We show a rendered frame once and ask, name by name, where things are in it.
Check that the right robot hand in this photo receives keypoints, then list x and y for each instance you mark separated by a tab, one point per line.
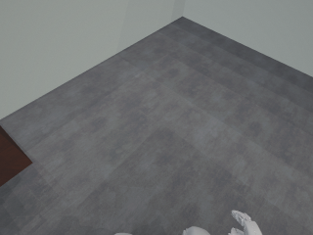
250	227

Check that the cabinet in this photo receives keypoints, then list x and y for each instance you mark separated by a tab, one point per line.
12	159

